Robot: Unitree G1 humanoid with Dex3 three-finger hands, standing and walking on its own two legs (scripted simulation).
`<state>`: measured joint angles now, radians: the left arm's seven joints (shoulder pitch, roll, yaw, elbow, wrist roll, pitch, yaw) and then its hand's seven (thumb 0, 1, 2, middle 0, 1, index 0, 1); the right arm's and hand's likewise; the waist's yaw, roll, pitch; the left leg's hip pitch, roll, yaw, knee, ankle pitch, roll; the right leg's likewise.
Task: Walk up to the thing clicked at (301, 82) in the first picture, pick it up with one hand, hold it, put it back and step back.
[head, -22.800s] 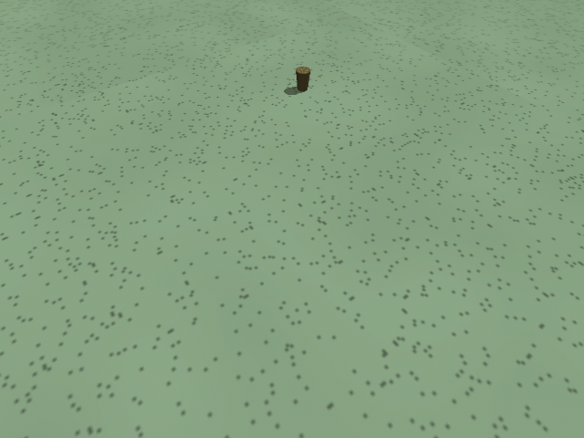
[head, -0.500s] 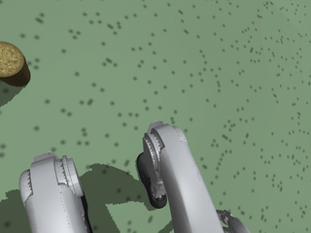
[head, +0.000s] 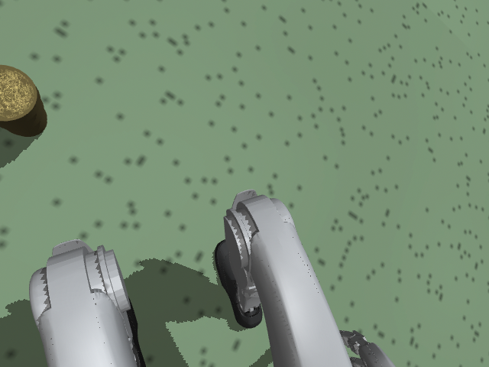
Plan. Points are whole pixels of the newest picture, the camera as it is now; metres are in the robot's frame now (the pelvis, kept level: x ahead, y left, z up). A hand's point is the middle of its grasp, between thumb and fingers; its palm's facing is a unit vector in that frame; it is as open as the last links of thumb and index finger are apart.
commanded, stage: rise first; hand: left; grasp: from the side
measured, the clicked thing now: (16, 108) +0.56 +0.25 -0.27
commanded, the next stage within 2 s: approach in 0.16 s
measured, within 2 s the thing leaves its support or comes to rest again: neither
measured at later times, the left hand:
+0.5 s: hand out of the picture +0.56 +0.28 -0.13, palm faces -0.41 -0.07 -0.91, open 13.5 cm
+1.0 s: hand out of the picture +0.55 +0.27 -0.20, palm faces -0.46 -0.07 -0.89, open 13.4 cm
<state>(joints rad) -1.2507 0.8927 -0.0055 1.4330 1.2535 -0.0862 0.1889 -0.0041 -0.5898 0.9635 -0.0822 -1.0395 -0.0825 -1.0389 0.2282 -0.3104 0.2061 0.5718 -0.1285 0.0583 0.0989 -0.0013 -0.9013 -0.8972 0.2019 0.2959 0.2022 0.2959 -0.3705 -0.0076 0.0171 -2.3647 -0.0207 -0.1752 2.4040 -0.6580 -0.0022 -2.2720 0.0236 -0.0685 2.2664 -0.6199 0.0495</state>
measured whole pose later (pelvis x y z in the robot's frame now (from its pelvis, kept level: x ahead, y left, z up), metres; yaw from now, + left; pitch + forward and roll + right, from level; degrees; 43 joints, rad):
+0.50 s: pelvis +0.00 +0.00 +0.00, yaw +0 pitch +35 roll -12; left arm -1.31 0.88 -0.05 1.45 1.24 -0.08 0.18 0.00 -0.50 1.07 -0.11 -1.11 -0.12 -1.11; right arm 0.22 -0.31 0.21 0.58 -0.14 0.06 0.10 0.00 -0.90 -0.90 0.20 0.30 0.20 0.30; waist -0.38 -0.02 0.02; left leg -2.36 -0.02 -0.18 2.40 -0.66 -0.01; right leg -2.27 0.02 -0.07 2.26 -0.62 0.05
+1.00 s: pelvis +0.00 +0.00 -0.02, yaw -1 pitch +34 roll -12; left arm -1.31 0.95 -0.01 1.55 1.27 -0.11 0.26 0.00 -0.50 1.11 -0.11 -1.13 -0.11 -1.13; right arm 0.20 -0.31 0.27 0.57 -0.16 0.02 0.09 0.00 -0.90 -0.90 0.20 0.30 0.20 0.30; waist -0.42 -0.05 0.11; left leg -2.39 -0.02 -0.20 2.46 -0.67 -0.01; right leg -2.30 0.04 -0.09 2.31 -0.62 0.06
